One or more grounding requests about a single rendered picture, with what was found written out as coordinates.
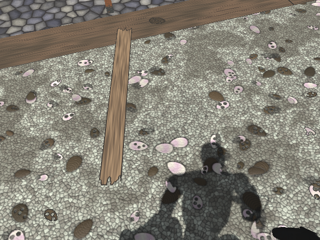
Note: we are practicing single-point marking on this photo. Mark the robot right hand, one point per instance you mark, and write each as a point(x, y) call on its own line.
point(291, 233)

